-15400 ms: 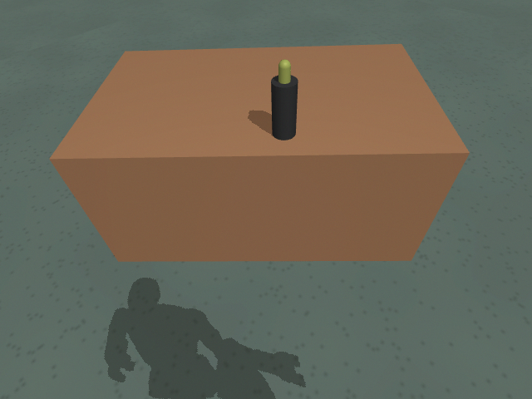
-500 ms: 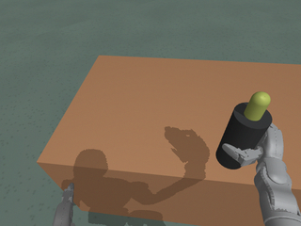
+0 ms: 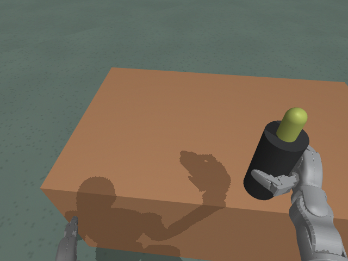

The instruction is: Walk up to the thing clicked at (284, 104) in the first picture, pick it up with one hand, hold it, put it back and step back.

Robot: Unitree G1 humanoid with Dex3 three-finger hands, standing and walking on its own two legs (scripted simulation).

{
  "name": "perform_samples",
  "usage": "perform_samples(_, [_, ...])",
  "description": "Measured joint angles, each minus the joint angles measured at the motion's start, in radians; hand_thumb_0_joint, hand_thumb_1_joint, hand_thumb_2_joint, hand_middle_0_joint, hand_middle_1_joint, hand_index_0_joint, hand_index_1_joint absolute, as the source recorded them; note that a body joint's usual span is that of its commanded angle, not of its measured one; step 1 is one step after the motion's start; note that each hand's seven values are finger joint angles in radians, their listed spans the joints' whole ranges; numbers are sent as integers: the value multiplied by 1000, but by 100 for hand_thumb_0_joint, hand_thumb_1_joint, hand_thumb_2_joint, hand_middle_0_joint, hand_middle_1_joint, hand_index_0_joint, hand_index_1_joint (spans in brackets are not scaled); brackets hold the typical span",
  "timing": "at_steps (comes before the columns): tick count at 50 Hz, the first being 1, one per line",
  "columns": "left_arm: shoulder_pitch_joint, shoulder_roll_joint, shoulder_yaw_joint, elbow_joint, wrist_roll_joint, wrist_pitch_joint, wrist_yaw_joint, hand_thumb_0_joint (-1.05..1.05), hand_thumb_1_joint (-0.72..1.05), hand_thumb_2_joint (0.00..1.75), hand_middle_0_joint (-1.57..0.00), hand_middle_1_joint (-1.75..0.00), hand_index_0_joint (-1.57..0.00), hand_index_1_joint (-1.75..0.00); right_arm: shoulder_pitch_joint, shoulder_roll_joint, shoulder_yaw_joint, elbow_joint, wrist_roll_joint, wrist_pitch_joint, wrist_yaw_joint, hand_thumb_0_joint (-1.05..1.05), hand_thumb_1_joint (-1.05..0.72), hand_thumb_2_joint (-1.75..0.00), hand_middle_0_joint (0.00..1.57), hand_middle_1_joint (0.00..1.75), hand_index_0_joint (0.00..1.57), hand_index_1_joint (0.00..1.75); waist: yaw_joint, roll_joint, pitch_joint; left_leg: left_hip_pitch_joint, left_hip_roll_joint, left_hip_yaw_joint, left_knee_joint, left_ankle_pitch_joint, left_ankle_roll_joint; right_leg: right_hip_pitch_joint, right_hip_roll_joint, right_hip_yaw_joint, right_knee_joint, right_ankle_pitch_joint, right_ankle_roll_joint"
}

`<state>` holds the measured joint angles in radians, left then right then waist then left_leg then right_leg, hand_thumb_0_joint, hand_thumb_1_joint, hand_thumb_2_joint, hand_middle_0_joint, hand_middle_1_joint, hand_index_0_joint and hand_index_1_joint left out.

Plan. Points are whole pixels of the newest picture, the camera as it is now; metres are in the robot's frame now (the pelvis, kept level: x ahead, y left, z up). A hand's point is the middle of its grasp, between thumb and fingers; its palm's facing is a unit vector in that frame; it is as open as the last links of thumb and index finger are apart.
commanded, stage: hold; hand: right
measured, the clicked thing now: (275, 155) +0.33 -0.16 +0.12
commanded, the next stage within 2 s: none
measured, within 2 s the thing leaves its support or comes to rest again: neither
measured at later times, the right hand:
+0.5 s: hand (277, 164) +0.32 -0.18 +0.10, palm faces +0.26 +0.97 -0.02, open 10.9 cm
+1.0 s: hand (274, 158) +0.33 -0.17 +0.11, palm faces +0.24 +0.97 -0.02, open 10.9 cm
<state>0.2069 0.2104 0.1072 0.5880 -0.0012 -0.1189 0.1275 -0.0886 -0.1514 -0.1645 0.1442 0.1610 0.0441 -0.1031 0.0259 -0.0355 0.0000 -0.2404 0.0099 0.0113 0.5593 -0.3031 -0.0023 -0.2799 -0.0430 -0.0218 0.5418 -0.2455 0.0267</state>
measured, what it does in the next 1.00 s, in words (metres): stands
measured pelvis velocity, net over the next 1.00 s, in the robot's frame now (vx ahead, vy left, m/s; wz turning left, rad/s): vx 0.01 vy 0.00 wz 0.00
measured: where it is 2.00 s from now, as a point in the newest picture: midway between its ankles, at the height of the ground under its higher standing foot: outside the picture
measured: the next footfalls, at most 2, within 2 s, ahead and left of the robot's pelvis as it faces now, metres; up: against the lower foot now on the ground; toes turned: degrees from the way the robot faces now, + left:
none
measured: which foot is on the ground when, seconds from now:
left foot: down 0.00-1.00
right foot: down 0.00-1.00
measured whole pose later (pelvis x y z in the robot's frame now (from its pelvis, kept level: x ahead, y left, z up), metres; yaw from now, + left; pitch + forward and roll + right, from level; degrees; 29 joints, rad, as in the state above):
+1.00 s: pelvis +0.01 +0.00 +0.01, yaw +0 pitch -2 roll +0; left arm 0.16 0.21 0.09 0.68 0.00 -0.12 0.13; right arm -0.07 -0.14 -0.14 0.08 0.15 0.10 -0.12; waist 0.01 -0.03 0.01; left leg -0.17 0.01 0.01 0.47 -0.28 0.00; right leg -0.21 -0.04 -0.02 0.46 -0.22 0.03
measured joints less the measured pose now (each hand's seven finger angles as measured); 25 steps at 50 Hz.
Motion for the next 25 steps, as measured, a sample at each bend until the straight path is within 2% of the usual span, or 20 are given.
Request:
perform_samples(5, [-4,3,-11,15,-4,-2,7,-1,-54,5,-5,-6,-5,-6,-3,9,7,-17,-1,-3,-8,-1,58,-111,66,108,71,110,-6,6,6,10,0,0,-14,9,-1,10,0,0,-13,8,-1])
perform_samples(13, [-16,-18,-14,25,2,-1,0,-1,-54,5,-5,-6,-5,-6,18,12,26,-37,-11,31,-17,-1,58,-111,66,108,71,110,-7,4,5,33,1,-1,-41,20,-2,31,2,-2,-36,16,-2])
perform_samples(21, [-14,-18,-14,42,1,-5,-3,-1,-54,6,-5,-6,-5,-6,27,9,10,-30,-4,22,-20,-1,58,-111,66,108,71,110,-10,5,12,41,1,-3,-53,23,-3,39,2,-4,-47,19,-3])
perform_samples(25, [-18,-14,-12,59,2,-10,-1,-1,-54,6,-5,-6,-6,-6,37,7,17,-51,-9,22,-24,-1,58,-111,66,108,71,110,-14,7,14,45,1,-2,-59,25,-3,43,2,-3,-52,20,-2])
